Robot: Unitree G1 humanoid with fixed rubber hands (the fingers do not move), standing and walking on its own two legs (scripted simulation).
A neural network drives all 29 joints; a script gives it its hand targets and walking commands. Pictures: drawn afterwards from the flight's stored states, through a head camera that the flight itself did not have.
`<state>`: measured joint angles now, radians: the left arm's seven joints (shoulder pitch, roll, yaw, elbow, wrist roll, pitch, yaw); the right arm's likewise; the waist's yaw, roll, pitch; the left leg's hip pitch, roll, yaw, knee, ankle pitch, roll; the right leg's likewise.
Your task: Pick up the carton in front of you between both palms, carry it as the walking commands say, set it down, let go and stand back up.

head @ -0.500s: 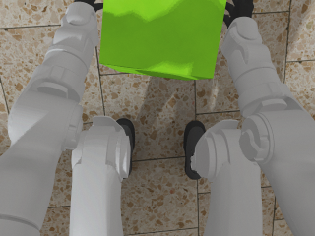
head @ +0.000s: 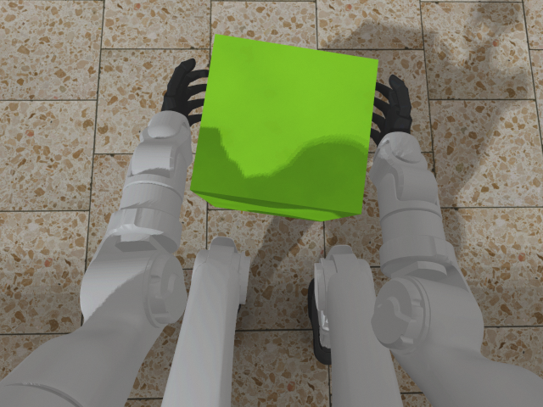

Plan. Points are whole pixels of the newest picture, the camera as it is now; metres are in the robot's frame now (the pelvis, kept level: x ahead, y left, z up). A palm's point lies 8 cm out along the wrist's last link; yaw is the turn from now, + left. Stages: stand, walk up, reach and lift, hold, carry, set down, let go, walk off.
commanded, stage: reach and lift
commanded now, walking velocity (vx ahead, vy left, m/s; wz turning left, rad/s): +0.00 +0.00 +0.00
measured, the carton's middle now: (279, 148) +0.47 +0.03 -0.14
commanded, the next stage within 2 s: none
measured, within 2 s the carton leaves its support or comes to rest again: neither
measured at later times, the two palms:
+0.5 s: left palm (136, 91) +0.44 +0.17 +0.08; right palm (463, 106) +0.45 -0.13 +0.09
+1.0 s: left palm out of the picture +0.40 +0.16 +0.24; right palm out of the picture +0.41 -0.14 +0.25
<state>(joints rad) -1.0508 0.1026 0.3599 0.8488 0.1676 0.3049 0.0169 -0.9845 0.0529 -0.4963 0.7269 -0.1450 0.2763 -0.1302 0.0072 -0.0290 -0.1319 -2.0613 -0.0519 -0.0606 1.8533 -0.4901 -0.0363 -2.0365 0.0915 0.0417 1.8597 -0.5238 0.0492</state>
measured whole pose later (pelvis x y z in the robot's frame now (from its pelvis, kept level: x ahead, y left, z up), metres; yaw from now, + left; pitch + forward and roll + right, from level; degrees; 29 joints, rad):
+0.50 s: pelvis +0.04 +0.00 +0.13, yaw +1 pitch +32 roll -1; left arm -0.67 -0.01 0.30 0.66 0.15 0.34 0.03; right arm -0.65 0.11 -0.39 0.60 -0.12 0.30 -0.11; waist 0.00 -0.03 -0.22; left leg -1.53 -0.04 -0.06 1.46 -0.50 -0.02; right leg -1.50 0.07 0.06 1.47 -0.53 0.03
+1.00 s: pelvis +0.09 +0.00 +0.26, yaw +2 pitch +13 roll +0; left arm -0.34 -0.10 0.27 0.53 0.18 0.40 0.04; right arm -0.35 0.16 -0.32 0.52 -0.18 0.37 -0.07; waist 0.00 -0.02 -0.15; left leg -0.73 -0.03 -0.06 0.85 -0.36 -0.01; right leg -0.71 0.04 0.08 0.87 -0.39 0.01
